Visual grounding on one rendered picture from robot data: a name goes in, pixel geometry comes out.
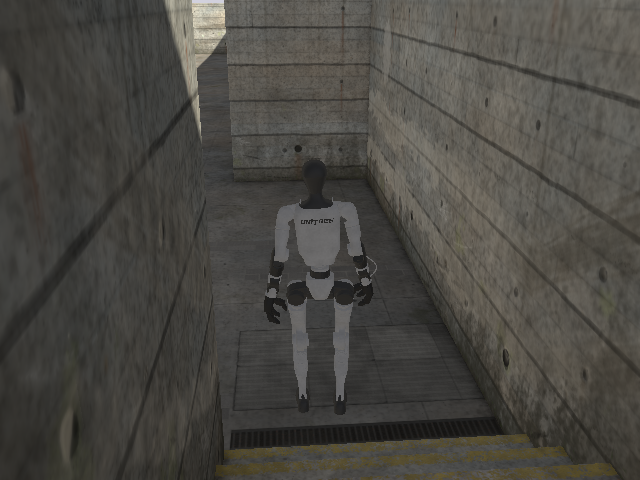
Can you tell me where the right robot hand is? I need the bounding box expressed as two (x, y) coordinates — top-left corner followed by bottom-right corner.
(353, 282), (374, 306)

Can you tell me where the robot left upper arm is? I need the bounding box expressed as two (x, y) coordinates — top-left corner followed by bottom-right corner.
(274, 204), (296, 262)

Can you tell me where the robot right thigh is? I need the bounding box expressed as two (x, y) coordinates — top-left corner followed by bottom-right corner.
(333, 279), (354, 350)

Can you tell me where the left robot foot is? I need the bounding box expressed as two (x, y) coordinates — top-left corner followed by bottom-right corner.
(295, 387), (310, 413)

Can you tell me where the robot right forearm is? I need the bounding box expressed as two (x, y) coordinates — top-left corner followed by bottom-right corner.
(353, 241), (372, 286)

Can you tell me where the robot left forearm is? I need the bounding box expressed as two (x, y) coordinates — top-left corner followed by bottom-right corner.
(265, 247), (284, 298)

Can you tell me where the robot right upper arm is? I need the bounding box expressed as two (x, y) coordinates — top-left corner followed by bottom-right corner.
(337, 201), (363, 257)

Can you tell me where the left robot hand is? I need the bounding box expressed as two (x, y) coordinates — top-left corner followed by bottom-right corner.
(264, 296), (287, 324)

